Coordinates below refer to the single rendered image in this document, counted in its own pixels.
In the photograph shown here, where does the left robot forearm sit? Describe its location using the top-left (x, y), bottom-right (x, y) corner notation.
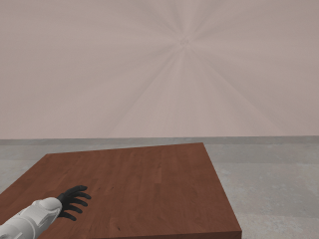
top-left (0, 197), bottom-right (63, 239)

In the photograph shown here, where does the left robot hand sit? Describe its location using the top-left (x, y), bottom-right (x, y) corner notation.
top-left (56, 185), bottom-right (92, 221)

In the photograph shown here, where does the pedestal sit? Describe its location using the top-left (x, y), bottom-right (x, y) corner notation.
top-left (0, 142), bottom-right (242, 239)

